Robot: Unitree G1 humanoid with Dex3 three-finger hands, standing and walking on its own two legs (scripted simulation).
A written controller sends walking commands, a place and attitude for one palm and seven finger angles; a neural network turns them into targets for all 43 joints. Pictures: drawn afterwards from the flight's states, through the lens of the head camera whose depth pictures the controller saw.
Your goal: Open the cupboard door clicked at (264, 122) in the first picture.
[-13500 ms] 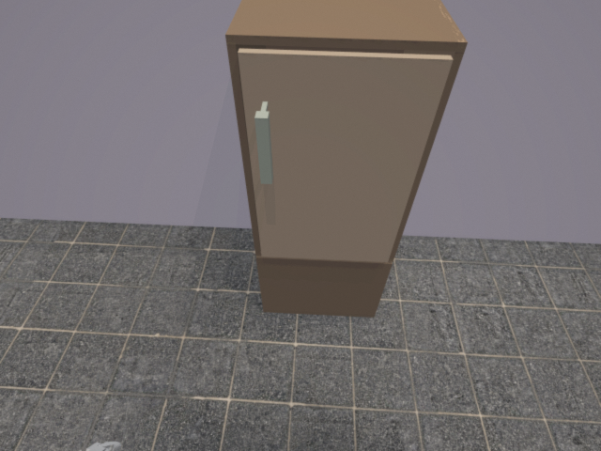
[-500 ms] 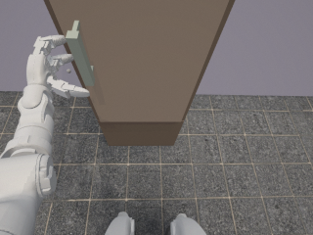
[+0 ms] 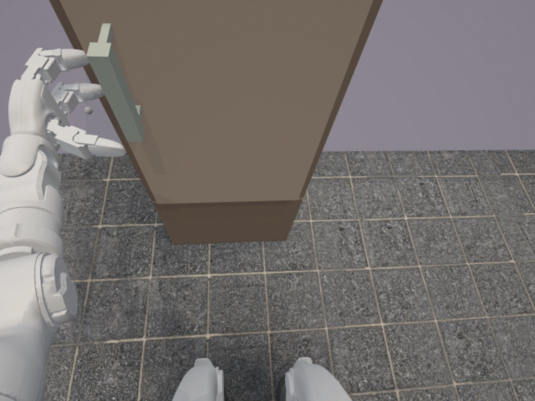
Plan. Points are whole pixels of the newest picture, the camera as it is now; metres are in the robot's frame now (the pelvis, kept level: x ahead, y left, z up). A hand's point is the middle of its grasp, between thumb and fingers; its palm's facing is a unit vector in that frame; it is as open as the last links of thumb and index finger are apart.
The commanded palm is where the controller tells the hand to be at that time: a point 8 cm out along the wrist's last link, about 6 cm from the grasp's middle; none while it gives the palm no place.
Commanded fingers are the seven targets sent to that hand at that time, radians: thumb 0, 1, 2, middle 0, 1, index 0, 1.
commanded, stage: move the hooked fingers beside the handle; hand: left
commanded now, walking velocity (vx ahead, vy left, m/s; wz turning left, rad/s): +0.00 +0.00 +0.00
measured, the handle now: (122, 88) +0.54 +0.19 +0.09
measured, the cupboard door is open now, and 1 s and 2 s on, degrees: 0 0 0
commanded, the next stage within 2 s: slide the fingers in behind the handle in 1.44 s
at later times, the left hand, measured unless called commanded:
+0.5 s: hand (81, 111) +0.50 +0.23 +0.09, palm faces +0.03 -1.00 -0.01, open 14.0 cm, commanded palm +0.48 +0.28 +0.09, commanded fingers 0.00 -0.50 0.30 -0.30 -1.20 -0.30 -1.20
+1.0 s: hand (76, 111) +0.50 +0.24 +0.09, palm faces +0.02 -1.00 -0.01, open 14.0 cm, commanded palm +0.48 +0.29 +0.09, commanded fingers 0.00 -0.50 0.30 -0.30 -1.20 -0.30 -1.20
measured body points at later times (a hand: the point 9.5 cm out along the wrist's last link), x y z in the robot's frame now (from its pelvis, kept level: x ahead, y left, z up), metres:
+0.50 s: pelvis +0.00 +0.00 +0.00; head +0.12 +0.02 +0.44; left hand +0.49 +0.29 +0.09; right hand +0.00 -0.26 -0.10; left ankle +0.01 +0.10 -0.68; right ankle +0.00 -0.12 -0.68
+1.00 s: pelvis +0.00 +0.00 +0.00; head +0.12 +0.03 +0.43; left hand +0.49 +0.29 +0.09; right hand +0.00 -0.27 -0.10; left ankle +0.01 +0.10 -0.68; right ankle +0.00 -0.12 -0.68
